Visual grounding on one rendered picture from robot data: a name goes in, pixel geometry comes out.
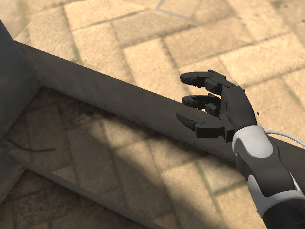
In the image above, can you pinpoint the right robot hand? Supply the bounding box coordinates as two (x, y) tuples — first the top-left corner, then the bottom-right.
(176, 70), (259, 143)

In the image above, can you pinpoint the right robot forearm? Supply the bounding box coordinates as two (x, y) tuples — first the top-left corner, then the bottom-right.
(232, 125), (305, 229)

